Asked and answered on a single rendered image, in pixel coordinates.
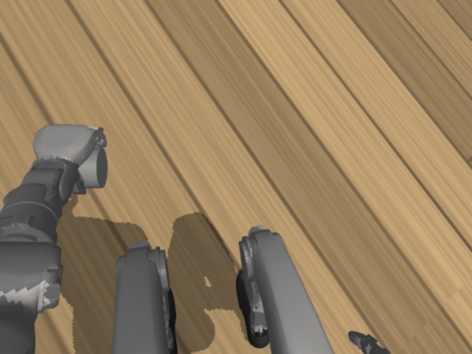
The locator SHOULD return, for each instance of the left robot arm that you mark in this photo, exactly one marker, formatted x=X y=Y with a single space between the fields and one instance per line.
x=30 y=269

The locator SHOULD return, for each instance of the right robot foot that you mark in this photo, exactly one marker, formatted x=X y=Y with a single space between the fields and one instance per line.
x=258 y=340

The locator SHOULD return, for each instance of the can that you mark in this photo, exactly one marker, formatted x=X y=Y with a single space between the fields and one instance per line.
x=93 y=171

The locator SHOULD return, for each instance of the left robot hand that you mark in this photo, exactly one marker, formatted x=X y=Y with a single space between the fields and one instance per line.
x=74 y=143

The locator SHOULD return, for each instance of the right robot hand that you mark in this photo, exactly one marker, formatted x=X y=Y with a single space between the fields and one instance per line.
x=367 y=344

